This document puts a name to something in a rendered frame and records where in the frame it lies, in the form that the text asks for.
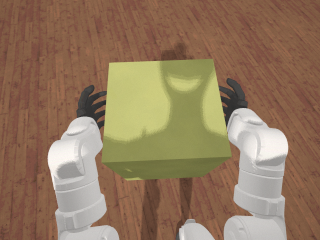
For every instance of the carton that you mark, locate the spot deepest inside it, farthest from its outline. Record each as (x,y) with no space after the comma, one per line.
(164,120)

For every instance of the right robot forearm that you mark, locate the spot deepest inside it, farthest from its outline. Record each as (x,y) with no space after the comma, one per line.
(263,152)

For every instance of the robot left hand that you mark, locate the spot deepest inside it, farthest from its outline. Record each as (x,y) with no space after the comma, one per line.
(85,107)

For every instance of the right robot shin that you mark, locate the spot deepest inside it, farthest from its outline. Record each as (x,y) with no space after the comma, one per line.
(190,221)

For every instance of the robot right hand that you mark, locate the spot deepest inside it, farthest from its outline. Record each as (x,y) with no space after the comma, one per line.
(236,101)

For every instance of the right robot upper arm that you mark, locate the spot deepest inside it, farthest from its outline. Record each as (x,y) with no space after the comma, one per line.
(241,227)

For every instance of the robot right thigh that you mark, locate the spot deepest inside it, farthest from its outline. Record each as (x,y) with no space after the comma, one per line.
(194,231)

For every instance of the left robot upper arm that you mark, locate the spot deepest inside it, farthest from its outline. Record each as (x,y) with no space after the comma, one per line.
(104,232)

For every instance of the left robot forearm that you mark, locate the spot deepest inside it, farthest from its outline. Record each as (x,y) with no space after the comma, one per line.
(73,169)

